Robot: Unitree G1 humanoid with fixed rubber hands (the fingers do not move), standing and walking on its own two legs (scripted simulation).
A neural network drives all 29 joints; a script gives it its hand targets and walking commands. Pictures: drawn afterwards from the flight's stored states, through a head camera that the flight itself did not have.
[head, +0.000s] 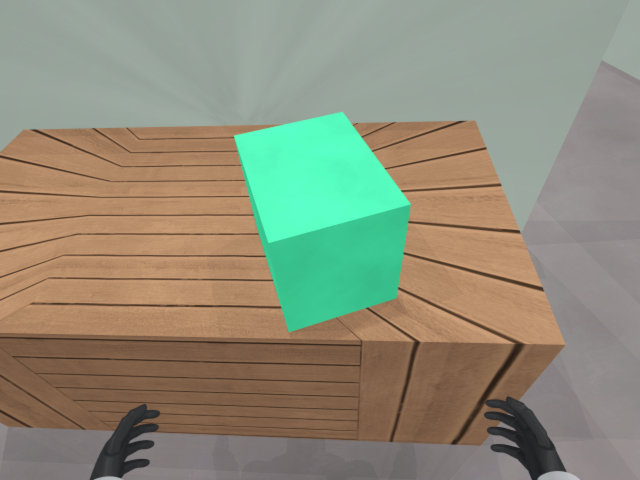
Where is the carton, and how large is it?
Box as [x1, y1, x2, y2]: [234, 112, 410, 331]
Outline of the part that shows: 342,112 234,135 257,229 289,331 396,297 410,204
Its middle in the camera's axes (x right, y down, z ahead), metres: -0.01 -0.05 +0.73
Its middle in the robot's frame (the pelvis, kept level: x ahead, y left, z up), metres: +0.58 +0.04 -0.03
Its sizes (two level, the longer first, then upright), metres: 0.288 0.214 0.241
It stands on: a pedestal, 0.59 m high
